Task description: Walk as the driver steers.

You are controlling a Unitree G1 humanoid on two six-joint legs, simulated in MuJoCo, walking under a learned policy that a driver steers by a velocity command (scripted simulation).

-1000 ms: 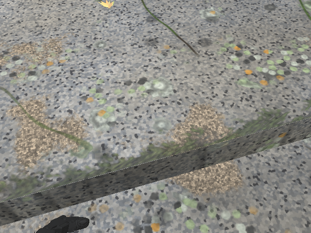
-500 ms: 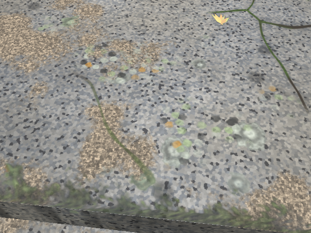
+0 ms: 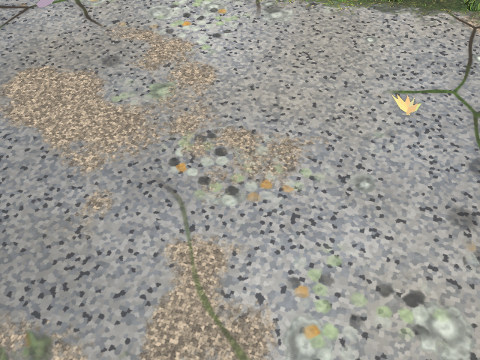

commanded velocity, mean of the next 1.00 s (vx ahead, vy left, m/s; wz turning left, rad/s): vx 0.34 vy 0.00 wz -0.10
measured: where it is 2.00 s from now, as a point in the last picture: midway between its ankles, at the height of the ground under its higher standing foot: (353, 323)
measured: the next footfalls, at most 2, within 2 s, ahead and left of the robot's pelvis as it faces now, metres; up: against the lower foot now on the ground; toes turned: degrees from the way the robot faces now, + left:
right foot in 0.20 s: +0.30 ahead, -0.17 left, +0.19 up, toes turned -7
left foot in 0.72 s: +0.65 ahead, -0.17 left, +0.19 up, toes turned -17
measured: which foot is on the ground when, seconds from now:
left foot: down 0.00-0.20, up 0.22-0.70, down 0.72-1.00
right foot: up 0.00-0.18, down 0.20-0.72, up 0.74-1.00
